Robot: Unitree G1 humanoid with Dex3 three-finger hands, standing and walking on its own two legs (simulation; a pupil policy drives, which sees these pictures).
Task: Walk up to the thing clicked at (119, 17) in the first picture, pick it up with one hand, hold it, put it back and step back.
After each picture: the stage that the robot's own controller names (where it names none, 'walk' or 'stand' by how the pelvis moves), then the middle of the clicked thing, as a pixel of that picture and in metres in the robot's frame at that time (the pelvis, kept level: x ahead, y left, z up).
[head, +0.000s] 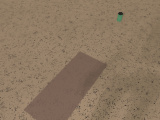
stand; (119, 16) +1.91 -0.48 -0.72
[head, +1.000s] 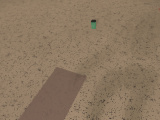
walk; (93, 24) +1.83 +0.02 -0.69
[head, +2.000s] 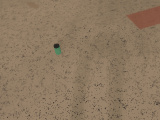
walk; (57, 49) +1.23 +0.38 -0.71
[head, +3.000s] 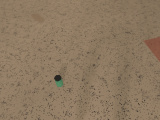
walk; (58, 81) +0.81 +0.32 -0.72
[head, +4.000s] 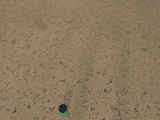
walk; (63, 110) +0.49 +0.21 -0.69
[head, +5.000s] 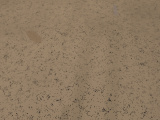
stand; out of the picture +0.34 +0.19 -0.71
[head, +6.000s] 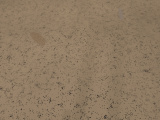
stand; out of the picture +0.31 +0.18 -0.72
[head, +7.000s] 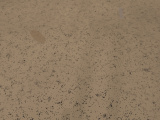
stand; out of the picture +0.31 +0.18 -0.71
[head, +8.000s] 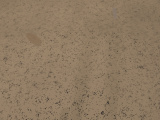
stand; out of the picture +0.33 +0.19 -0.72
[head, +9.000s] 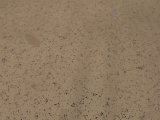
stand; out of the picture +0.32 +0.20 -0.73
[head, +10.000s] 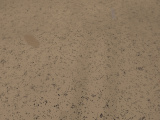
go down; out of the picture +0.30 +0.20 -0.73
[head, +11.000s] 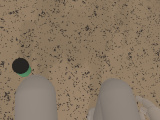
go down; (22, 68) +0.37 +0.25 -0.33
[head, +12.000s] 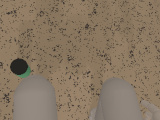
approach; (21, 68) +0.36 +0.26 -0.31
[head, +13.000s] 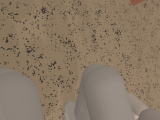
close in; out of the picture +0.34 +0.29 -0.22
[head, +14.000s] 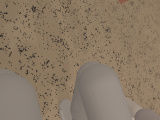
close; out of the picture +0.35 +0.30 -0.21
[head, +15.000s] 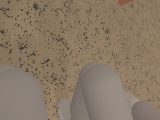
lift; out of the picture +0.33 +0.30 -0.22
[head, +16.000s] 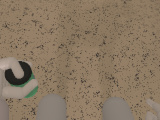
lift; (23, 81) +0.32 +0.21 -0.01
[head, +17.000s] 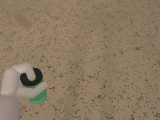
hold; (34, 86) +0.32 +0.18 +0.00
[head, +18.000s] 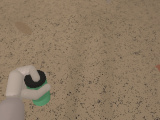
hold; (38, 88) +0.32 +0.17 +0.00
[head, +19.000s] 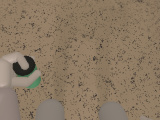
crouch; (28, 73) +0.36 +0.20 -0.07
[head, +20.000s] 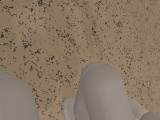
lower; out of the picture +0.35 +0.31 -0.22
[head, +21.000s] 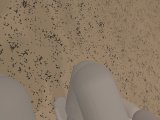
lower; out of the picture +0.37 +0.32 -0.22
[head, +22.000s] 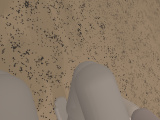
lower; out of the picture +0.36 +0.32 -0.22
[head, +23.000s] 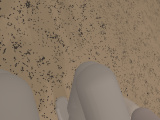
lower; out of the picture +0.36 +0.32 -0.21
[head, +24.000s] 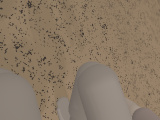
loosen; out of the picture +0.35 +0.32 -0.21
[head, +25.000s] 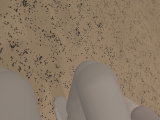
withdraw; out of the picture +0.34 +0.31 -0.21
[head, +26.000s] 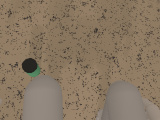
walk; (31, 68) +0.39 +0.26 -0.33
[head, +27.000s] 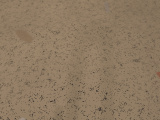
stand; out of the picture +0.32 +0.20 -0.66
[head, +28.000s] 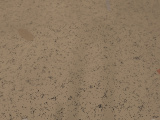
stand; out of the picture +0.34 +0.22 -0.67
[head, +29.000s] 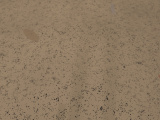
stand; out of the picture +0.34 +0.20 -0.70
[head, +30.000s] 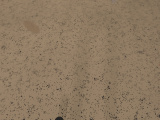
walk; out of the picture +0.38 +0.19 -0.71
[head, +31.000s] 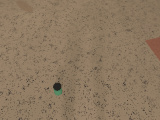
walk; (57, 89) +0.59 +0.18 -0.71
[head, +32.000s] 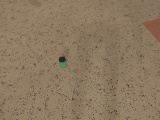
walk; (62, 62) +0.91 +0.27 -0.70
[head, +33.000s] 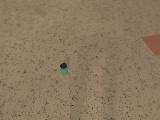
stand; (63, 69) +0.97 +0.21 -0.72
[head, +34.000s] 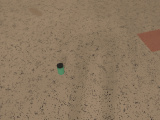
stand; (60, 68) +0.96 +0.24 -0.73
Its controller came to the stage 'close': yes
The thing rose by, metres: 0.70
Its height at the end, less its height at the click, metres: +0.00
